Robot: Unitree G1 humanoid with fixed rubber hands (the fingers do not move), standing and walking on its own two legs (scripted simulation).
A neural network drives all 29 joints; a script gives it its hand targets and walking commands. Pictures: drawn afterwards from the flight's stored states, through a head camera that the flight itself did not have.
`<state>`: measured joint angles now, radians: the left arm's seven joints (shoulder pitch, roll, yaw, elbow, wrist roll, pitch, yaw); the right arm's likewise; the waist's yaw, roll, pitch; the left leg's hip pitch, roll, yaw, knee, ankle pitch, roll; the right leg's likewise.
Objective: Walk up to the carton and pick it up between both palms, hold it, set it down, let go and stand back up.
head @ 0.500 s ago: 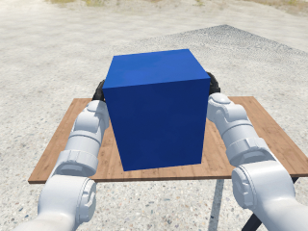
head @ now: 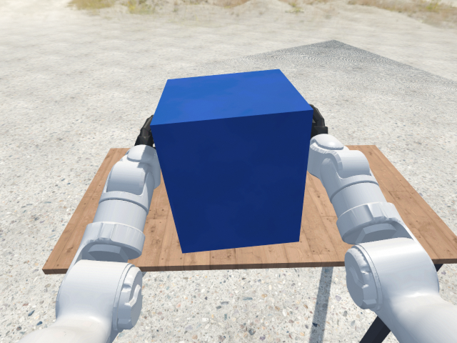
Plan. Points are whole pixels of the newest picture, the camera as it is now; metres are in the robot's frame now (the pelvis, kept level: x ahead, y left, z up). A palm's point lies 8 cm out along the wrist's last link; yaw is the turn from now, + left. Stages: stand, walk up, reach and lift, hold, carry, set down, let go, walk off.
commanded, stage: hold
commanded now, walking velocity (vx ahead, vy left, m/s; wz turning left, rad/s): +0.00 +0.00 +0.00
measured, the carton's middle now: (231, 158) +0.40 +0.00 +0.19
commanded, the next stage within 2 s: none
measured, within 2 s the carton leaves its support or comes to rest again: neither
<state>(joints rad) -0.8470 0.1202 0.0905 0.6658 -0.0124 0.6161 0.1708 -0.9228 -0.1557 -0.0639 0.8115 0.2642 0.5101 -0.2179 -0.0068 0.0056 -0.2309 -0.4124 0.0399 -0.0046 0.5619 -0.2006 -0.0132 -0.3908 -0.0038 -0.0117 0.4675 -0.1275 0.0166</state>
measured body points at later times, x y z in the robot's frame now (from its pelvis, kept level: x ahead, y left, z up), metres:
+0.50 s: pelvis +0.00 +0.00 +0.00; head -0.07 +0.01 +0.44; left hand +0.40 +0.16 +0.22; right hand +0.41 -0.14 +0.24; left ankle +0.05 +0.12 -0.73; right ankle +0.07 -0.14 -0.73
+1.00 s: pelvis +0.00 +0.00 +0.00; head -0.07 +0.01 +0.44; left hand +0.40 +0.16 +0.22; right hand +0.41 -0.14 +0.24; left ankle +0.05 +0.12 -0.73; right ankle +0.07 -0.14 -0.73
